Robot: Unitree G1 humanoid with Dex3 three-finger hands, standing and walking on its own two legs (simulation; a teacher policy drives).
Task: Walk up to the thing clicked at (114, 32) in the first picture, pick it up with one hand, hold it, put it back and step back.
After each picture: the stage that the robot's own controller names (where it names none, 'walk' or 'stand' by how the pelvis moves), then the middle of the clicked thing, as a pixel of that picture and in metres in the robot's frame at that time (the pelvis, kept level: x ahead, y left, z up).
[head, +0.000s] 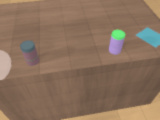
stand; (116, 42) +0.66 -0.15 -0.09
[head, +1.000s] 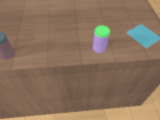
walk; (100, 39) +0.60 -0.05 -0.06
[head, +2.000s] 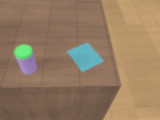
stand; (26, 60) +0.48 +0.24 -0.05
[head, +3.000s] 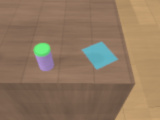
stand; (44, 57) +0.51 +0.20 -0.06
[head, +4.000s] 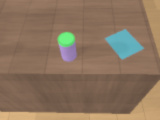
walk; (67, 47) +0.52 +0.09 -0.05
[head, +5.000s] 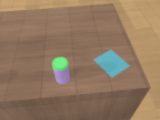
stand; (61, 70) +0.48 +0.12 -0.09
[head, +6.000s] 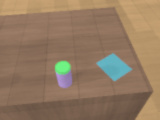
stand; (64, 74) +0.47 +0.11 -0.09
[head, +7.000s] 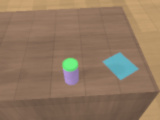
stand; (71, 71) +0.48 +0.08 -0.09
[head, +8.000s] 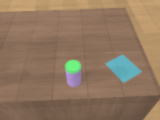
stand; (73, 73) +0.47 +0.07 -0.09
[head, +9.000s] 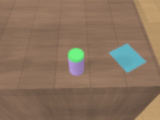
rise first; (76, 62) +0.49 +0.06 -0.09
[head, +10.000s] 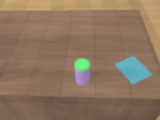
rise first; (82, 72) +0.48 +0.06 -0.09
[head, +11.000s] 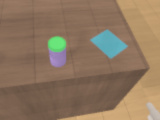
go down; (57, 52) +0.51 +0.05 -0.05
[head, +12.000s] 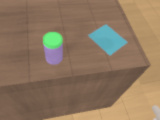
go down; (53, 49) +0.50 +0.06 -0.02
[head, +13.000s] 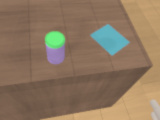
go down; (55, 48) +0.49 +0.05 -0.02
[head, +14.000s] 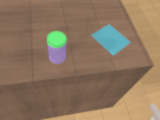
go down; (57, 48) +0.50 +0.05 -0.02
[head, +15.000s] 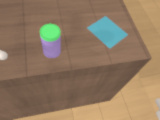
go down; (51, 42) +0.50 +0.06 -0.01
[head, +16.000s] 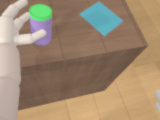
close; (41, 25) +0.53 +0.06 +0.02
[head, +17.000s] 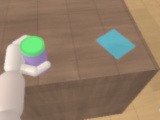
lift; (35, 56) +0.42 +0.13 +0.07
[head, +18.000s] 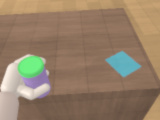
hold; (35, 78) +0.32 +0.16 +0.12
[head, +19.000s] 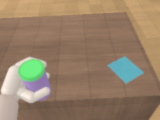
hold; (36, 81) +0.31 +0.16 +0.11
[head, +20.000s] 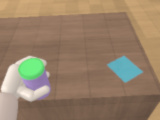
hold; (36, 79) +0.31 +0.16 +0.11
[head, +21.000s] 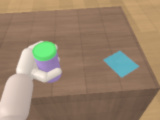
crouch; (48, 63) +0.37 +0.12 +0.12
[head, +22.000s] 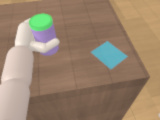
lower; (45, 35) +0.46 +0.09 +0.13
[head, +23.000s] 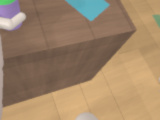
lower; (6, 8) +0.56 +0.10 +0.05
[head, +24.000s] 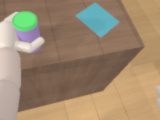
lower; (28, 33) +0.50 +0.09 +0.03
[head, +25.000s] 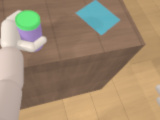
lower; (30, 32) +0.50 +0.08 +0.02
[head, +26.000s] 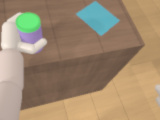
lower; (31, 34) +0.50 +0.08 +0.02
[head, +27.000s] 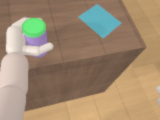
open; (36, 38) +0.49 +0.08 +0.02
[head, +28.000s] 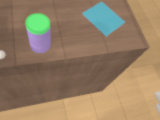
rise; (39, 34) +0.49 +0.08 +0.02
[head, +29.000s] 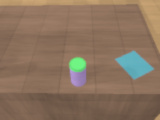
sink last; (78, 72) +0.45 +0.06 -0.05
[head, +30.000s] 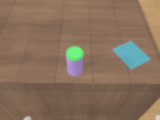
stand; (74, 61) +0.47 +0.07 -0.04
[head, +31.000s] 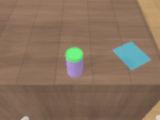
stand; (74, 63) +0.47 +0.07 -0.03
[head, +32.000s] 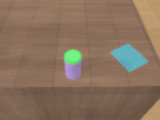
stand; (73, 65) +0.46 +0.06 -0.03
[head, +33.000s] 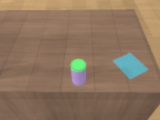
stand; (78, 72) +0.48 +0.05 -0.09
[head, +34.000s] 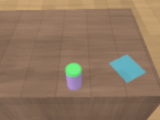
stand; (73, 77) +0.45 +0.07 -0.09
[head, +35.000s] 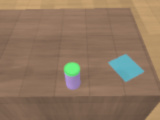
stand; (72, 76) +0.45 +0.07 -0.09
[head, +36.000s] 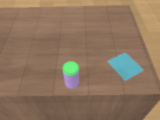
walk; (71, 75) +0.45 +0.08 -0.09
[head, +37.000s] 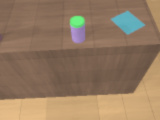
walk; (78, 30) +0.64 +0.07 -0.07
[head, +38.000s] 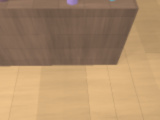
walk; out of the picture +0.96 +0.09 -0.07
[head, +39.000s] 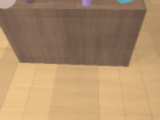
stand; out of the picture +1.09 +0.04 -0.07
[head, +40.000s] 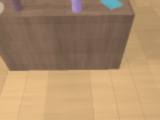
stand; (76, 2) +1.07 +0.06 -0.09
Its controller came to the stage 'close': yes
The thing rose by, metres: 0.20
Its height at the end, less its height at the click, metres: +0.00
